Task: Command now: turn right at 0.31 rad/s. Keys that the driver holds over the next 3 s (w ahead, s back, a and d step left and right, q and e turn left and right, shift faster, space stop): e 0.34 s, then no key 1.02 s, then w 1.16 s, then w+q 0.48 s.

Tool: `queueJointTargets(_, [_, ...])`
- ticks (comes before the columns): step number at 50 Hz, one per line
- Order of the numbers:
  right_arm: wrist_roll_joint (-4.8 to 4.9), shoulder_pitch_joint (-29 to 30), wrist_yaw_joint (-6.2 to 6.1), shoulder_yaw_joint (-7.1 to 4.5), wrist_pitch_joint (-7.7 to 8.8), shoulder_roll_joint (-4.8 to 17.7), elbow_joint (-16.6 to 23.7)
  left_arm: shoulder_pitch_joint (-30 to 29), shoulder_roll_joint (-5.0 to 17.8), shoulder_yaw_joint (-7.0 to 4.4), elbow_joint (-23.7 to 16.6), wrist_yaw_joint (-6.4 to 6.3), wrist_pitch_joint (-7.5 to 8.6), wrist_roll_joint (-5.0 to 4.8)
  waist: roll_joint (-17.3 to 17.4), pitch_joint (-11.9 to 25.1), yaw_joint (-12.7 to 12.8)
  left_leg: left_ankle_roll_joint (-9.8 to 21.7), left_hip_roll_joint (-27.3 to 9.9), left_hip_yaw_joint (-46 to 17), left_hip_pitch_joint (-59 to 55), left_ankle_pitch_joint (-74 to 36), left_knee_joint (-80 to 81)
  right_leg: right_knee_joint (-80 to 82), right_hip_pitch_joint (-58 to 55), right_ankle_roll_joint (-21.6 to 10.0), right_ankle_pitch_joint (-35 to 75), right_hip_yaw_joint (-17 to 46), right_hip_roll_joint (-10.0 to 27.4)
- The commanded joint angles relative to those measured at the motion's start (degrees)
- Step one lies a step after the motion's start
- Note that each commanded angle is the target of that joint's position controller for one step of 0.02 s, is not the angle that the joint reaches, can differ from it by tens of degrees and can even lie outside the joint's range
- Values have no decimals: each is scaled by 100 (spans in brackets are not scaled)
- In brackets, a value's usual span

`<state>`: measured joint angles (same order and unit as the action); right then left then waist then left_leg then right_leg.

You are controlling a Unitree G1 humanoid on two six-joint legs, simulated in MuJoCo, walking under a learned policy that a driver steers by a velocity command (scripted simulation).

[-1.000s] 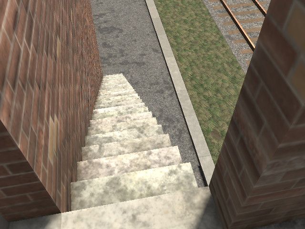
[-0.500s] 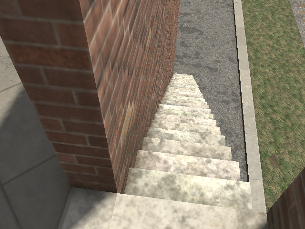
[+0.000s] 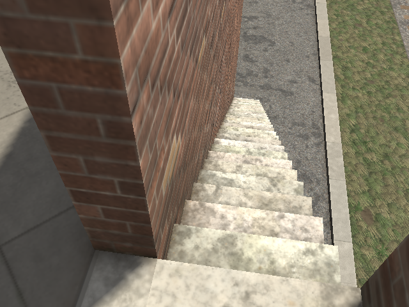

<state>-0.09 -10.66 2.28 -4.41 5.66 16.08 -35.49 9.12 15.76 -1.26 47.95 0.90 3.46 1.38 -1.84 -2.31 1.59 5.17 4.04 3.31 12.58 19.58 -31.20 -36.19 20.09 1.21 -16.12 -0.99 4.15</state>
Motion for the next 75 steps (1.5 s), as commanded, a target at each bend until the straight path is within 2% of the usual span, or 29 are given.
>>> queueJointTargets(1, [-106, -659, -362, -295, 52, 702, 139, -327, 532, -130, -450, -74, 153, 54, 840, 108, -450, 1537, -2525, -2369, -1196, -1626, 1576, -714, 1236, -195, -617, 150, 56])
queueJointTargets(3, [-267, -561, -575, -255, 100, 665, 25, -540, 501, -149, -500, -35, 127, 170, 768, 27, -448, 1367, -2594, -2089, -1535, -2377, 1716, -1439, 1594, -161, -1516, 219, 106])
queueJointTargets(6, [-243, -118, -676, -276, 115, 860, 41, -646, 242, -103, -496, 102, 77, 237, 541, 95, -319, 845, -2010, -971, -1294, -2309, 1791, -793, 914, -57, -801, -112, 35])
queueJointTargets(8, [-344, -61, -665, -318, -6, 1116, 56, -569, 124, -49, -412, 279, 33, 99, 558, 145, -226, 749, -1934, -653, -1009, -2332, 1791, -136, 290, -49, -9, -244, -95])
queueJointTargets(10, [-408, 199, -559, -380, -113, 1311, 118, -306, 361, -93, -261, 371, 74, -108, 476, 168, -52, 600, -1919, -381, -726, -2176, 1398, 818, -392, -157, 984, -266, -309])
queueJointTargets(11, [-393, 122, -501, -382, -127, 1324, 65, -311, 560, -174, -350, 377, 130, -72, 518, 325, -25, 434, -1704, -140, -473, -1874, 1062, 1020, -1020, -314, 1437, -443, -492])
queueJointTargets(12, [-406, -192, -423, -296, -124, 1058, -68, -198, 844, -284, -381, 325, 208, -67, 304, 582, -18, 91, -1442, 166, -229, -1450, 560, 1219, -1632, -629, 2219, -379, -508])
queueJointTargets(13, [-427, -787, -388, -131, -133, 454, 98, 363, 1597, -501, -444, 134, 269, -20, -825, 1492, -109, -704, -701, 918, 441, 44, -1110, 1189, -3013, -1934, 5222, 1085, 829])
queueJointTargets(14, [-427, -680, -399, 14, -106, 250, 392, 1011, 1830, -541, -488, 60, 317, 119, -1067, 2143, 277, -981, 58, 26, 1722, 2550, -2163, 1610, -4056, -3134, 5452, 3309, 2118])
queueJointTargets(15, [-255, 49, -349, -12, -148, 362, 366, 1135, 1537, -588, -202, -49, 474, 367, -466, 899, 483, -855, -397, -847, 2345, 2255, -2779, 1701, -3206, -2395, 4199, 2739, 1782])
queueJointTargets(17, [-359, -160, -470, -261, -128, 1133, 171, 227, 1080, -521, -471, -14, 427, 101, -401, 706, 7, -703, -585, -787, 2126, 1719, -3443, 1931, -2154, -1905, 3410, 1912, 1226])
queueJointTargets(18, [-426, -280, -478, -244, -131, 1021, 149, -168, 933, -445, -596, -10, 371, -81, -454, 473, -319, -628, -708, -772, 1835, 1377, -3287, 2078, -1420, -1835, 3692, 1651, 1148])
queueJointTargets(22, [-235, -1040, -306, -128, -392, 824, -310, -383, 1020, -509, -937, 123, 297, 166, -266, 725, -551, -874, -578, -552, 799, -77, -3370, 2221, -217, -1861, 4068, 1048, 900])
queueJointTargets(24, [-261, -1132, -195, -96, -499, 782, -559, -422, 1030, -523, -1082, 137, 333, 146, -273, 704, -517, -995, -595, -532, 854, -278, -3186, 2273, -77, -1708, 2963, 1092, 764])
queueJointTargets(29, [-243, -729, -267, 99, -590, 624, -817, 118, 878, -509, -1128, 123, 369, -79, -326, 725, -1, -1224, -880, -572, 1389, -81, -1555, 2046, -902, -1660, 884, 1783, 926])
queueJointTargets(33, [-100, -594, -272, 139, -385, 671, -911, 105, 884, -472, -1068, 195, 289, -183, -330, 881, 32, -1131, -698, -172, 968, 55, -182, 1638, -902, -1581, 464, 2063, 800])
queueJointTargets(36, [142, -578, -165, 202, -175, 612, -858, 145, 612, -278, -838, 320, 142, -134, -240, 1070, -293, -609, -751, -255, -108, -1552, 1140, 1248, -393, -1293, 1383, 2166, 631])
queueJointTargets(37, [135, -520, -215, 183, -71, 932, -765, 547, 383, -203, -882, 294, 127, -95, 232, 1510, -46, 269, -1508, -788, -650, -3026, 822, 890, -179, -817, 1051, 1618, 239])
queueJointTargets(38, [112, -46, -144, 130, 20, 1160, -672, 604, 404, -222, -900, 253, 166, -97, 536, 1190, 179, 889, -1861, -1220, -273, -3105, 1058, 642, 37, -282, 607, 622, -481])
queueJointTargets(39, [82, 237, -2, 152, 37, 1005, -699, 358, 679, -311, -842, 217, 127, -15, 320, 991, 160, 650, -1733, -1111, 206, -2134, 1002, 797, -228, -78, 440, 454, -402])
queueJointTargets(41, [142, 132, 191, 210, -12, 695, -789, 275, 788, -332, -791, 191, 19, -125, 330, 838, 8, 28, -1210, -732, 355, -1080, 903, 917, -315, -119, 903, 613, -343])
queueJointTargets(43, [126, -4, 270, 181, -9, 727, -879, 281, 761, -303, -780, 244, 35, -185, 366, 749, -103, -170, -1097, -610, 264, -901, 758, 893, -263, -261, 1145, 730, -325])
queueJointTargets(46, [49, 120, 235, 138, 25, 710, -874, 254, 712, -283, -750, 252, 105, -189, 341, 648, -163, -53, -1122, -595, 204, -977, 619, 811, -66, -341, 1260, 780, -326])
queueJointTargets(68, [58, 788, 203, -6, 6, 691, -1145, 212, 926, -201, -513, 223, 95, -171, 224, 657, -127, -183, -942, -547, 4, -1113, 528, 860, -392, -330, 1373, 857, -177])
queueJointTargets(69, [40, 662, 194, -10, -7, 685, -1209, 299, 927, -199, -455, 222, 75, -154, 243, 610, -148, -146, -976, -610, 51, -519, 704, 943, -412, -350, 815, 868, -192])
queueJointTargets(71, [-196, 219, 58, -207, -33, 1096, -1355, 403, 1182, -325, -449, 96, 51, 82, 481, 141, -285, 453, -1180, -999, 213, 1591, 1168, 806, 32, -619, -1376, 737, -441])
queueJointTargets(72, [-284, 17, -34, -231, 6, 1064, -1392, 250, 1058, -302, -499, 30, 60, 195, 531, -80, -426, 784, -1456, -1434, 42, 2072, 1470, 691, 438, -709, -1634, 726, -483])
queueJointTargets(74, [-217, 217, -178, -148, 36, 822, -1322, -24, 496, -155, -610, -53, 129, 313, 813, -167, -434, 1158, -2012, -1992, -485, 1991, 1921, 391, 713, -661, -815, 195, -551])
queueJointTargets(75, [-126, 435, -200, -104, 3, 717, -1240, -39, 422, -145, -629, -81, 177, 323, 814, -133, -340, 1165, -2093, -1971, -426, 1759, 1996, 452, 403, -661, -600, 7, -529])
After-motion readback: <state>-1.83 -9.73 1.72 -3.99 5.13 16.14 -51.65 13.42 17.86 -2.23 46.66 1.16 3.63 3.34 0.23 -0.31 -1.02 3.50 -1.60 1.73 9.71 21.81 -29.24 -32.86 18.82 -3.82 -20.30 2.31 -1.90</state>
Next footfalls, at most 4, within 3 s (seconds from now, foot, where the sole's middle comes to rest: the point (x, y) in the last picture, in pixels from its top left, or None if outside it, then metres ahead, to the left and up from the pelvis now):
0.24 right None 0.08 -0.18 -0.77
0.70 left None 0.07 0.07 -0.77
1.98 left None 0.37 -0.05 -0.77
2.56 right None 0.45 -0.30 -0.77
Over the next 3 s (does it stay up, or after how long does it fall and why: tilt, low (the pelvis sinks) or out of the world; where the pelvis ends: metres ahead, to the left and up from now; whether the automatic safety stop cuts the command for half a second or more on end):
stays up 0.58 -0.22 -0.08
